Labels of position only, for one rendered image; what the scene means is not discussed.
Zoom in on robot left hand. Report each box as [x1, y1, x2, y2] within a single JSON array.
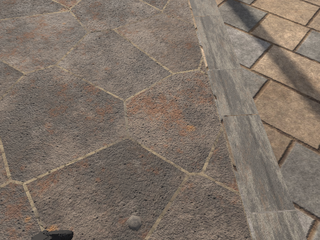
[[31, 230, 74, 240]]

